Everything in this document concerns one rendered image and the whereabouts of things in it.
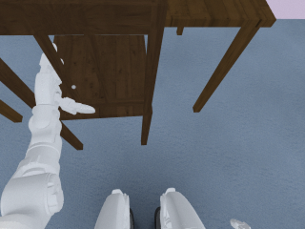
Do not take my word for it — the robot right hand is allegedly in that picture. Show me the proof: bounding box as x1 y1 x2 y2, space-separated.
230 219 251 229

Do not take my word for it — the table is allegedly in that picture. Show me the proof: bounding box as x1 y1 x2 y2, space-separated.
0 0 276 123

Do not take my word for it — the robot right shin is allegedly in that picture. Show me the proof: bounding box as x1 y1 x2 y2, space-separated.
160 188 175 229

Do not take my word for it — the robot shin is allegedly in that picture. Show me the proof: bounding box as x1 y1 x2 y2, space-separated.
112 189 131 229
160 188 175 229

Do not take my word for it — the robot left hand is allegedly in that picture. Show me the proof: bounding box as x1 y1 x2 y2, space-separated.
34 43 95 115

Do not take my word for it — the robot left forearm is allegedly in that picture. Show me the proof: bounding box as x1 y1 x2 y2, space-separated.
0 104 62 217

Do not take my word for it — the robot left shin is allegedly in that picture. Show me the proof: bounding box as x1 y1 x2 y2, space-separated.
112 189 131 229

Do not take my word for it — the chair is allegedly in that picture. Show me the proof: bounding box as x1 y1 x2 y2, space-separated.
0 0 168 151

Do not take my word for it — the left robot upper arm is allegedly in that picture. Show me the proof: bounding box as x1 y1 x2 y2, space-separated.
0 172 64 229

